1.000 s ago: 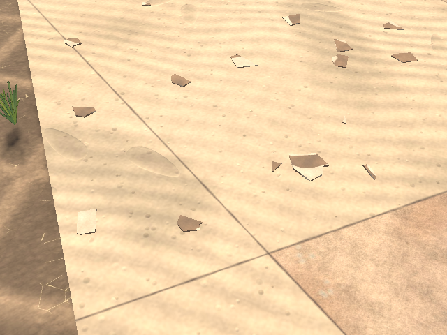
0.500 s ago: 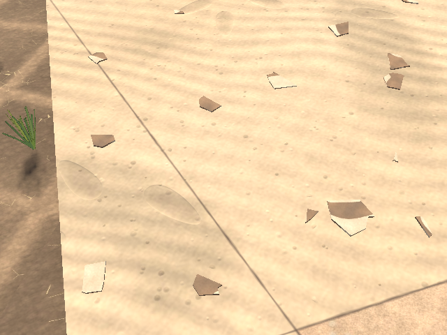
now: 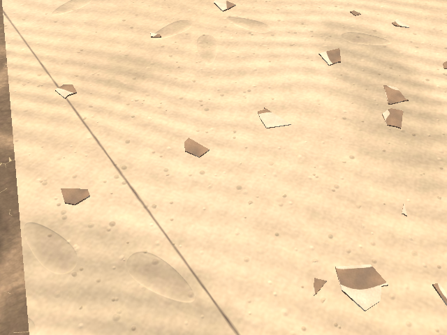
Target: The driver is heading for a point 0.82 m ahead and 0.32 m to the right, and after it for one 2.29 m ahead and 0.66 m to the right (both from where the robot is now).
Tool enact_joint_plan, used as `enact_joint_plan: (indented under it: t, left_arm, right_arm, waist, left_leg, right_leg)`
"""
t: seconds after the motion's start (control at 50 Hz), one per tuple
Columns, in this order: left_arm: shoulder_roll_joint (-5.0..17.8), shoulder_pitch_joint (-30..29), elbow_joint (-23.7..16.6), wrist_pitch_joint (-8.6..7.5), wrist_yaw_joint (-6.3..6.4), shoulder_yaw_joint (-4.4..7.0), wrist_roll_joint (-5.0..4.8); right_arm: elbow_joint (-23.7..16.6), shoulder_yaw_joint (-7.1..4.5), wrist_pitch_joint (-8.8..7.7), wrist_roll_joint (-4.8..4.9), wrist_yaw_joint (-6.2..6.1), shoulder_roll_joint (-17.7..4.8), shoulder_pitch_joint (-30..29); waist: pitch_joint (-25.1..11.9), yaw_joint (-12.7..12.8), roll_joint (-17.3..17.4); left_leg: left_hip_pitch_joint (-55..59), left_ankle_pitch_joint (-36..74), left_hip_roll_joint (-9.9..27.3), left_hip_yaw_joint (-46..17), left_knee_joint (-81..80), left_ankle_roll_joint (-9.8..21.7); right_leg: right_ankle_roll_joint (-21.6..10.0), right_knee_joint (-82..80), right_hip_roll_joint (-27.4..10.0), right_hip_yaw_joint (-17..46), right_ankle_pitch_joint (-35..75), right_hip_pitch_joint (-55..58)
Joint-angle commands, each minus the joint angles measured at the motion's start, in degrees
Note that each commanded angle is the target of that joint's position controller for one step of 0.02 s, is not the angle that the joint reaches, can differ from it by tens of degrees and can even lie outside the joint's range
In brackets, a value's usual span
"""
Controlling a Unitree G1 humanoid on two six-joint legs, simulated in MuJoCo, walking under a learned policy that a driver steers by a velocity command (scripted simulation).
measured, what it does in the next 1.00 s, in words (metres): walks ahead, turning right: right foot, then left foot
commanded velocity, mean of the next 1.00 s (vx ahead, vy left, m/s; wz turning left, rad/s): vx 0.50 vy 0.00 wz -0.40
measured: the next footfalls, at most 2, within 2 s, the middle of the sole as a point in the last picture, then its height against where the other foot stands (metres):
right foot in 0.38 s outside the picture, level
left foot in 0.86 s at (231, 270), level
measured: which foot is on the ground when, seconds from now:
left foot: down 0.00-0.38, up 0.40-0.84, down 0.86-1.00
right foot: up 0.00-0.36, down 0.38-0.88, up 0.90-1.00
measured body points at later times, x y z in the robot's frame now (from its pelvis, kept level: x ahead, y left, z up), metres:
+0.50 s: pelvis +0.28 -0.08 -0.01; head +0.32 -0.09 +0.44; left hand +0.44 +0.17 -0.13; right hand +0.32 -0.35 -0.15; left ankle +0.19 +0.08 -0.64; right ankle +0.34 -0.15 -0.74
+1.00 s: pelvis +0.57 -0.09 -0.01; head +0.60 -0.10 +0.44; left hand +0.76 +0.13 -0.13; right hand +0.60 -0.40 -0.10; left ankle +0.66 -0.01 -0.74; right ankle +0.45 -0.18 -0.65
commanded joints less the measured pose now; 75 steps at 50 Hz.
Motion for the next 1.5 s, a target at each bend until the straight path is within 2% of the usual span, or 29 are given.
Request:
enact_joint_plan:
  t: [0.02, 0.16, 0.26, 0.32, 0.36, 0.38, 0.4, 0.42, 0.44, 0.48, 0.5, 0.56, 0.68, 0.78, 0.84, 0.86, 0.88, 0.9, 0.92, 0.94, 1.0, 1.28, 1.32, 1.36, 1.38, 1.4, 1.42, 1.44, 1.5]
  left_arm:
    - [2.5, 2.2, -2.2, 0.78, 0.38, 0.91, 0.54]
    - [0.7, -10.5, -5.7, 0.25, -0.74, 0.34, 0.36]
    - [0.9, -16.3, -8.9, 0.21, -2.46, -0.05, -0.28]
    - [2.7, -14.0, -9.8, 0.0, -3.52, 0.73, -0.11]
    - [6.8, -1.0, -6.7, 0.22, -3.43, 3.27, 0.03]
    - [11.7, 8.9, -4.9, 0.54, -2.66, 5.14, 0.29]
    - [16.3, 11.9, -4.6, 0.57, -2.45, 5.9, -0.11]
    - [11.9, 13.6, -4.6, 0.57, -2.26, 4.53, -0.01]
    - [9.3, 10.4, -5.3, 0.36, -1.92, 3.91, 0.28]
    - [5.7, 2.0, -7.9, 0.15, -1.8, 2.77, 0.63]
    - [4.5, 0.0, -8.8, 0.08, -1.64, 2.27, 1.12]
    - [6.5, 0.5, -9.6, 0.02, -0.72, 2.68, 0.68]
    - [8.2, 6.2, -9.2, 0.75, 0.73, 3.27, -0.09]
    - [7.8, 9.4, -8.8, 1.67, 1.05, 3.29, -0.47]
    - [7.1, 7.6, -10.2, 2.13, 1.23, 3.14, -0.02]
    - [4.6, 6.3, -11.4, 1.87, 0.92, 2.17, 0.45]
    - [1.1, 11.3, -12.8, 1.34, 0.91, 1.15, 0.12]
    - [2.4, 14.7, -13.7, 0.92, 0.81, 0.73, -0.95]
    - [8.0, 11.8, -12.9, 1.1, 0.8, 2.04, -1.37]
    - [9.0, 6.9, -13.7, 1.54, 0.78, 2.41, -0.86]
    - [5.9, 4.6, -15.1, 2.55, 0.22, 2.62, -0.33]
    - [2.6, -12.0, -23.1, 2.68, -3.19, 1.14, -0.28]
    - [4.2, -10.9, -23.8, 2.9, -3.49, 1.9, -0.04]
    - [7.4, 0.0, -21.4, 3.16, -3.13, 3.97, 0.2]
    - [10.4, 9.9, -18.7, 3.35, -2.16, 5.63, 0.16]
    - [17.0, 13.0, -17.7, 3.05, -1.26, 6.44, 0.22]
    - [15.1, 15.2, -18.9, 2.44, -1.36, 5.28, 0.38]
    - [11.6, 13.2, -18.1, 1.86, -1.77, 4.1, 1.11]
    - [6.1, 2.9, -17.7, 0.8, -1.81, 2.24, 1.43]
  right_arm:
    - [-2.1, -1.58, -1.09, -0.03, -0.61, -7.7, 0.2]
    - [0.3, -1.8, -0.34, 0.37, -2.26, -8.9, 5.4]
    - [2.6, -2.31, 0.65, 0.57, -2.67, -8.9, 8.3]
    - [1.7, -2.93, 1.54, 0.8, -3.18, -10.5, 5.6]
    - [0.6, -2.87, 2.44, 0.76, -3.68, -10.9, 3.6]
    - [-1.1, -2.28, 2.26, 0.1, -4.01, -10.3, 3.9]
    - [-3.1, 0.5, 0.46, -1.2, -2.7, -1.9, 9.5]
    - [-3.2, -0.15, -1.98, 1.0, -1.84, -5.9, 5.3]
    - [-5.0, -0.81, -3.36, 2.88, -1.38, -8.5, 0.2]
    - [-5.8, -1.32, -3.82, 1.09, -2.12, -9.0, -3.9]
    - [-6.1, -1.82, -3.07, 0.44, -2.4, -9.3, -3.4]
    - [-7.3, -1.77, -1.13, -0.25, -2.91, -7.1, -3.5]
    - [-11.7, -0.81, -1.02, 0.02, -2.38, -4.7, -16.3]
    - [-14.2, -1.32, -2.01, 0.91, -1.2, -7.5, -20.2]
    - [-12.8, -2.49, -2.98, 0.83, -1.22, -9.9, -12.3]
    - [-11.8, -3.32, -3.23, -0.2, -1.59, -12.4, -4.4]
    - [-10.9, -4.62, -2.83, -1.24, -2.09, -17.4, 4.2]
    - [-9.2, -4.56, -1.94, -0.08, -1.61, -16.3, 6.5]
    - [-10.8, -3.14, -1.54, 0.45, -1.65, -10.8, 3.2]
    - [-11.4, -2.43, -0.94, 0.29, -1.82, -8.6, 0.4]
    - [-10.8, -1.49, -0.59, -0.5, -1.63, -6.6, -5.0]
    - [-6.6, -3.92, 0.94, 1.49, -2.24, -13.6, 1.4]
    - [-6.6, -4.38, 1.68, 2.01, -2.43, -15.2, 1.1]
    - [-6.4, -4.31, 2.44, 2.49, -2.77, -15.7, 1.1]
    - [-6.2, -3.16, 2.23, 1.83, -2.85, -13.3, 2.3]
    - [-8.8, -0.39, 1.21, -0.7, -1.97, -5.8, 6.8]
    - [-8.3, -0.18, -0.69, 1.19, -1.29, -7.8, 5.8]
    - [-9.5, -1.58, -1.25, 3.87, -0.9, -12.1, -0.6]
    - [-8.8, -1.63, -0.19, 2.01, -1.35, -11.3, -2.2]
  waist:
    - [-0.7, 2.2, 5.2]
    - [2.2, -1.4, 5.6]
    - [4.6, -3.0, 5.2]
    - [1.8, -0.5, 7.1]
    - [-6.1, 6.4, 6.9]
    - [-12.3, 9.9, 1.2]
    - [-18.5, 4.8, -13.0]
    - [-22.0, 7.6, -8.6]
    - [-14.2, 7.8, -6.8]
    - [-6.4, 3.7, 2.4]
    - [-5.4, 1.5, 1.9]
    - [-2.9, -0.2, 0.4]
    - [-0.2, 4.2, -1.8]
    - [-0.8, 5.1, -2.9]
    - [-3.8, 0.4, -4.8]
    - [-10.3, -3.5, -2.7]
    - [-19.6, -3.9, 9.0]
    - [-22.5, -2.6, 22.4]
    - [-14.4, -3.5, 13.8]
    - [-8.3, -3.6, 8.4]
    - [-0.6, 0.3, 8.1]
    - [3.5, -3.6, 5.8]
    - [2.0, -1.7, 7.1]
    - [-4.8, 5.2, 7.2]
    - [-9.9, 9.8, 4.6]
    - [-15.6, 6.0, -10.8]
    - [-26.1, 7.7, -9.0]
    - [-18.8, 9.2, -3.7]
    - [-6.0, 2.7, -1.4]
  left_leg:
    - [3.9, 9.7, 15.8, -13.8, -13.4, 9.7]
    - [8.1, 9.3, 13.8, -5.4, -15.1, 6.7]
    - [18.4, 12.6, 17.8, -2.1, -11.9, 5.5]
    - [21.3, 32.3, 18.6, 0.6, -4.2, 3.7]
    - [17.7, 46.4, 15.5, 4.4, 13.9, 1.0]
    - [3.8, 33.0, 13.0, 5.4, 31.5, -1.4]
    - [-21.9, -16.0, 0.4, 1.2, 52.5, -5.4]
    - [-29.4, -23.3, 0.4, -9.6, 59.6, -4.1]
    - [-34.4, -19.1, 3.5, -10.1, 59.8, -2.7]
    - [-28.7, -11.4, 7.9, -9.2, 50.7, -2.4]
    - [-24.1, -10.2, 9.2, -9.6, 47.8, -2.8]
    - [-21.1, -8.1, 9.4, -8.2, 39.1, -5.1]
    - [-17.0, 13.1, 4.5, -6.5, 14.1, -6.7]
    - [-14.9, 10.0, 2.9, -8.6, 6.4, -5.6]
    - [-3.4, 5.5, 2.5, -7.5, 2.5, -2.7]
    - [10.0, 5.4, 8.4, -12.0, 4.6, 0.5]
    - [31.7, 1.3, 21.5, -30.1, 4.4, 7.7]
    - [37.4, -10.8, 28.8, -49.4, -1.0, 12.5]
    - [30.8, -17.7, 26.5, -44.3, -2.6, 10.1]
    - [23.0, -15.0, 23.8, -35.0, -3.3, 7.6]
    - [7.1, -2.8, 17.9, -20.0, -8.6, 5.5]
    - [15.6, 15.3, 18.9, 2.9, -9.7, 3.7]
    - [18.0, 30.6, 19.3, 5.0, -4.0, 2.6]
    - [15.3, 45.5, 17.8, 7.4, 11.8, 1.0]
    - [4.5, 36.9, 15.8, 8.0, 24.9, -0.8]
    - [-21.3, -11.5, 7.7, 7.2, 47.3, -4.4]
    - [-27.6, -27.0, 3.2, -5.7, 58.3, -4.4]
    - [-32.3, -22.6, 6.0, -8.1, 60.2, -3.6]
    - [-25.6, -11.5, 12.1, -8.2, 49.7, -3.2]
  right_leg:
    - [1.1, -4.6, -3.4, 2.2, 6.5, -6.6]
    - [1.9, -26.2, -0.7, -1.0, 23.2, -7.5]
    - [-0.7, -31.2, 0.7, -0.8, 18.0, -10.8]
    - [-3.3, -31.7, 4.0, -4.4, 10.4, -3.9]
    - [-6.0, -33.9, 9.1, -7.6, 10.7, 14.9]
    - [-9.7, -33.9, 1.9, 4.7, 11.7, 32.8]
    - [-20.6, -40.0, -12.0, 36.4, 2.3, 53.0]
    - [-20.3, -47.0, -13.0, 44.7, -2.5, 56.3]
    - [-17.5, -47.4, -11.3, 36.6, 0.5, 51.2]
    - [-14.6, -49.0, -7.2, 24.8, 11.1, 33.4]
    - [-14.4, -50.4, -5.8, 22.0, 14.9, 27.5]
    - [-14.6, -53.2, -3.9, 17.6, 18.7, 19.6]
    - [-10.0, -52.4, 1.2, 12.4, 14.7, 15.5]
    - [-8.7, -45.8, -1.8, 19.6, 11.4, 23.3]
    - [-6.5, -37.7, -0.2, 21.8, 16.2, 24.2]
    - [-4.6, -26.3, 2.8, 18.7, 15.7, 19.2]
    - [-0.4, -6.9, 10.1, 10.7, 1.4, 2.6]
    - [0.9, 5.1, 9.9, 8.2, -18.9, -10.7]
    - [1.2, 10.4, 6.2, 9.7, -15.1, -14.9]
    - [1.5, 11.0, 4.1, 7.4, -10.2, -14.8]
    - [1.6, 4.3, -0.3, 5.7, -3.3, -8.6]
    - [0.4, -26.4, 0.9, -2.7, 13.3, -7.4]
    - [-1.8, -27.9, 3.7, -5.4, 7.1, -3.0]
    - [-5.1, -32.3, 8.6, -7.8, 6.7, 14.3]
    - [-7.3, -33.7, 7.5, -3.3, 10.4, 32.1]
    - [-15.5, -34.9, -9.5, 24.8, 7.5, 54.0]
    - [-20.7, -44.4, -17.6, 44.9, 3.6, 57.3]
    - [-17.1, -45.0, -15.6, 34.8, 7.4, 52.3]
    - [-11.7, -48.0, -9.1, 15.1, 17.3, 29.1]
Keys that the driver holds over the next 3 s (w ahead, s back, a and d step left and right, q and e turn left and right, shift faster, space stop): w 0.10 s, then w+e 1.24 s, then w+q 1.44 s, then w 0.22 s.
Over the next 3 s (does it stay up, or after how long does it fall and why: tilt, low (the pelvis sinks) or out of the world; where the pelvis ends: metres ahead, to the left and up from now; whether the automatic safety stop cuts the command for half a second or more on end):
stays up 1.54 -0.53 -0.02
